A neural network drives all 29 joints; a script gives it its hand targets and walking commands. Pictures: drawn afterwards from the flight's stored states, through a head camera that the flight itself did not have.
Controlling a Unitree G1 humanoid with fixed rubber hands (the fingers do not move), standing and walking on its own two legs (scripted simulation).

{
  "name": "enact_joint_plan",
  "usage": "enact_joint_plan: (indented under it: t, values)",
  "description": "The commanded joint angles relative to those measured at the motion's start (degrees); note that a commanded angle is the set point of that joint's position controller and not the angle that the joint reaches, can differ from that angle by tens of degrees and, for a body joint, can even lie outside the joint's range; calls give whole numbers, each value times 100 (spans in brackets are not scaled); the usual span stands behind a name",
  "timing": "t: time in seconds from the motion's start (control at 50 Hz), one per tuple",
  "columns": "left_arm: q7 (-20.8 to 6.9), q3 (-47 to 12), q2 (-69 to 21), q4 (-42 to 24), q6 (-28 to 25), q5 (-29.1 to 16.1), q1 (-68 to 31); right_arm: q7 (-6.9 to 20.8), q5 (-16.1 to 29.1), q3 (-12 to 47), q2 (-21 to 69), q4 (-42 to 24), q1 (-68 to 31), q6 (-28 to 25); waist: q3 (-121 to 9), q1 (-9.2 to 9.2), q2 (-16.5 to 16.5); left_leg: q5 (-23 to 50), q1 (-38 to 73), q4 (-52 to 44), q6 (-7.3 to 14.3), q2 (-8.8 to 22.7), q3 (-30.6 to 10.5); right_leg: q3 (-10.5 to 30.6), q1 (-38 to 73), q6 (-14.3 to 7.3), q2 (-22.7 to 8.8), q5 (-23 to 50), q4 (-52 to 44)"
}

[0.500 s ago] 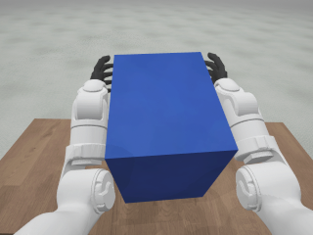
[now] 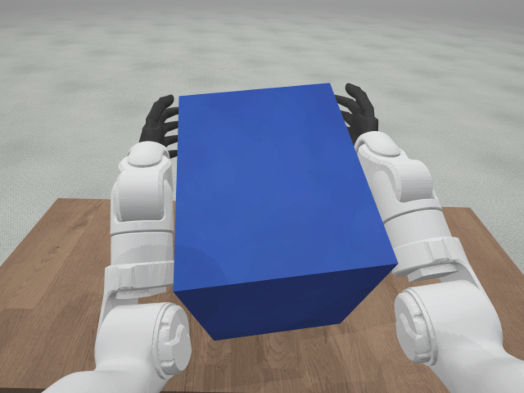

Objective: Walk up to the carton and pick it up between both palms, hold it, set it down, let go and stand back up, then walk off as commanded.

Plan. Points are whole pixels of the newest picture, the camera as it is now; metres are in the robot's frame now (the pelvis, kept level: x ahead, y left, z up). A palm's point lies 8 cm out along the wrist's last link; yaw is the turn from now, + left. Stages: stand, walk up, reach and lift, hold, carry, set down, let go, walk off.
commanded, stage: set down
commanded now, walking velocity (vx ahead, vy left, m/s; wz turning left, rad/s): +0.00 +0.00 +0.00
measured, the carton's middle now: (267, 221) +0.31 +0.00 +0.17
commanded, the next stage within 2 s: none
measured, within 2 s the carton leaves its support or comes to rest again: neither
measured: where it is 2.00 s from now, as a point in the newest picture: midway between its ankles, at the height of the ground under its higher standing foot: outside the picture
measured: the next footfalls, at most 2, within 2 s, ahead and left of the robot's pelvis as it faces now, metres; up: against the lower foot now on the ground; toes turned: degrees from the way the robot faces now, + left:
none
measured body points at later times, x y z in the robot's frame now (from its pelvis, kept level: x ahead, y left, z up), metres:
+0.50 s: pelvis +0.02 +0.00 +0.00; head -0.02 +0.02 +0.45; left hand +0.42 +0.16 +0.19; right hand +0.43 -0.13 +0.23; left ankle -0.01 +0.13 -0.75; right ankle +0.05 -0.13 -0.75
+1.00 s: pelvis +0.00 -0.01 +0.00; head -0.04 -0.01 +0.45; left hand +0.39 +0.13 +0.17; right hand +0.40 -0.17 +0.18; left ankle -0.01 +0.13 -0.75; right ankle +0.05 -0.13 -0.75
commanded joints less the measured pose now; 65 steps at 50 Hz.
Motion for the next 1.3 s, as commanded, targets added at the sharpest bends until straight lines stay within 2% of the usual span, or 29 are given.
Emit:
enact_joint_plan:
  t: [0.0, 0.1, 0.16, 0.18, 0.24, 0.3, 0.32, 0.34, 0.38, 0.42, 0.5, 0.52, 0.58, 0.62, 0.64, 0.72, 0.74, 0.76, 0.82, 0.92, 0.94, 0.96, 0.98, 1.02, 1.08, 1.16, 1.18, 1.26, 1.28]
  values:
    - [-986, -1124, -2493, 556, -1203, -357, -4557, 1102, -800, 238, 3307, 19, -4053, -1317, -1049, 83, 268, -372, -1006, -1064, 25, -375, 160, -602, 1718, -5, 153, -796, -153]
    - [-1078, -371, -2118, 1399, -1221, 93, -3707, 1436, -1150, -64, 2989, 799, -3563, -1649, -399, 499, -63, -682, -1333, -1327, 354, -308, 246, -693, 1778, 131, 241, -1323, -174]
    - [-1104, -443, -2158, 1325, -1211, 26, -3756, 1501, -1113, -13, 2854, 560, -3864, -1893, -536, 463, -37, -727, -1257, -1290, 373, -282, 278, -739, 1654, 143, 214, -1321, -119]
    - [-1073, -342, -2051, 1447, -1235, 75, -3569, 1501, -1210, -11, 2846, 576, -3880, -1960, -541, 557, -175, -622, -1175, -1224, 392, -329, 322, -722, 1595, 150, 197, -1313, -162]
    - [-841, -888, -2406, 847, -1605, -248, -3860, 1503, -1119, 263, 3032, 332, -4006, -2363, -1234, 458, -41, 169, -692, -974, 149, -332, 289, -874, 1515, 100, 177, -510, -58]
    - [-567, -1475, -2744, 328, -1953, -445, -3762, 1488, -1005, 601, 3199, 283, -3885, -2708, -1983, 475, 99, 1854, 57, -503, -124, -359, 229, -974, 1653, 49, 299, 676, 82]
    - [-480, -1783, -2898, 158, -2055, -554, -3624, 1461, -983, 698, 3187, 138, -3758, -2783, -2143, 339, 95, 2335, 302, -329, -225, -338, 160, -974, 1701, 28, 352, 1006, 97]
    - [-391, -1984, -2992, -116, -2176, -647, -3696, 1456, -892, 813, 3190, 411, -3472, -2830, -2279, 340, 237, 2967, 632, -179, -316, -314, 141, -999, 1687, -2, 393, 1304, 129]
    - [-221, -2453, -3282, -575, -2285, -742, -3474, 1439, -766, 1039, 3136, 346, -3134, -2951, -2494, 220, 517, 3986, 1217, 137, -538, -253, 56, -985, 1571, -43, 470, 1640, 117]
    - [-98, -2555, -3334, -734, -2302, -727, -3257, 1469, -704, 1238, 3103, 599, -2522, -2899, -2166, 228, 433, 4498, 1492, 196, -579, -203, 26, -944, 1424, -90, 518, 1761, 46]
    - [-30, -2737, -3392, -847, -2171, -759, -2597, 1436, -532, 1302, 2761, 511, -2211, -2874, -1673, 189, 504, 4549, 1435, 167, -624, -206, 22, -852, 1484, -179, 518, 1754, -111]
    - [-30, -2851, -3431, -937, -2110, -777, -2563, 1404, -511, 1313, 2698, 438, -2155, -2875, -1648, 116, 479, 4625, 1403, 210, -656, -193, 22, -854, 1515, -196, 532, 1756, -135]
    - [35, -2973, -3483, -1272, -2078, -757, -2534, 1411, -386, 1439, 2663, 210, -2164, -2938, -1559, 177, 560, 4416, 1325, 169, -669, -193, 43, -794, 1553, -290, 502, 1613, -213]
    - [120, -3151, -3685, -1430, -2169, -900, -2855, 1425, -384, 1483, 2667, -73, -2501, -3007, -1734, 123, 596, 4131, 1362, 160, -661, -203, -21, -793, 1398, -225, 506, 1435, -137]
    - [165, -3244, -3647, -1540, -2180, -933, -2859, 1446, -351, 1602, 2728, -223, -2520, -3024, -1813, 244, 581, 4181, 1364, 183, -679, -208, 2, -782, 1372, -271, 517, 1378, -172]
    - [188, -2763, -3411, -988, -2222, -768, -2845, 1455, -558, 1491, 2754, -209, -2672, -2984, -1531, 438, 160, 2767, 717, -212, -381, -333, 114, -730, 1511, -145, 420, 1044, -142]
    - [165, -2810, -3482, -824, -2211, -756, -2832, 1476, -643, 1427, 2715, -78, -2649, -2966, -1375, 338, 223, 2340, 640, -322, -347, -336, 103, -757, 1374, -116, 399, 761, -161]
    - [140, -2634, -3425, -610, -2202, -759, -2873, 1501, -757, 1280, 2733, -56, -2857, -2969, -1352, 402, -21, 1976, 443, -418, -259, -325, 151, -769, 1346, -105, 356, 535, -185]
    - [78, -2089, -3174, 68, -2175, -472, -2835, 1600, -1052, 962, 2702, 429, -2754, -2926, -654, 546, -211, 813, -136, -820, -28, -304, 200, -707, 1239, -67, 250, -224, -225]
    - [14, -1475, -2895, 562, -2222, -256, -2999, 1819, -1388, 527, 2673, 922, -2863, -2931, -354, 705, -393, -161, -615, -1197, 196, -259, 285, -743, 1013, -13, 149, -1081, -257]
    - [54, -1486, -2965, 500, -2265, -282, -3116, 1874, -1421, 494, 2721, 941, -2872, -2980, -484, 706, -269, -205, -586, -1209, 176, -246, 262, -770, 972, -27, 151, -1123, -227]
    - [89, -1591, -2987, 392, -2317, -333, -3275, 1917, -1434, 428, 2723, 1065, -2906, -3022, -561, 686, -220, -140, -583, -1199, 111, -227, 277, -815, 922, -33, 187, -1010, -156]
    - [123, -1496, -2931, 486, -2356, -279, -3325, 1963, -1426, 418, 2686, 974, -3103, -3078, -615, 816, -90, -246, -681, -1196, 125, -240, 315, -775, 925, -47, 166, -1087, -138]
    - [242, -1640, -3126, 371, -2418, -283, -3505, 2054, -1455, 388, 2733, 971, -3233, -3185, -855, 784, 64, -223, -504, -1176, 46, -185, 257, -820, 816, -94, 194, -996, -100]
    - [434, -1737, -3290, 259, -2689, -323, -3606, 2161, -1523, 449, 2946, 1030, -3270, -3364, -1291, 1008, 142, 359, -413, -984, -50, -220, 371, -826, 705, -156, 258, -659, -27]
    - [585, -1958, -3574, 320, -2876, -380, -3176, 2175, -1481, 441, 2841, 1263, -2923, -3544, -1555, 897, 365, 1452, 97, -682, -238, -162, 288, -829, 511, -215, 330, -19, -52]
    - [583, -1891, -3522, 455, -2875, -322, -2914, 2151, -1489, 423, 2770, 1373, -2712, -3527, -1510, 976, 279, 1601, 126, -630, -244, -155, 342, -835, 595, -203, 374, 82, -63]
    - [559, -2074, -3596, 408, -2839, -389, -2187, 2000, -1355, 634, 2540, 1271, -2184, -3524, -1555, 800, 226, 2856, 539, -327, -370, -132, 252, -806, 760, -198, 464, 900, -98]
    - [569, -2184, -3685, 273, -2833, -415, -2056, 1976, -1310, 653, 2491, 1178, -2175, -3570, -1746, 723, 363, 3297, 732, -200, -441, -121, 183, -820, 720, -231, 476, 1057, -104]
